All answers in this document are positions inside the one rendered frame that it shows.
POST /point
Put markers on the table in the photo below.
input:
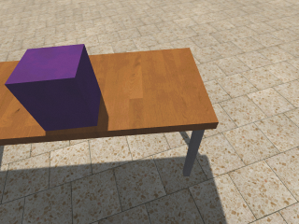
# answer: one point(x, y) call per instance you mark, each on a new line
point(142, 92)

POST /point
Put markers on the carton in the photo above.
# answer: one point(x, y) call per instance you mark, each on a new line
point(57, 86)

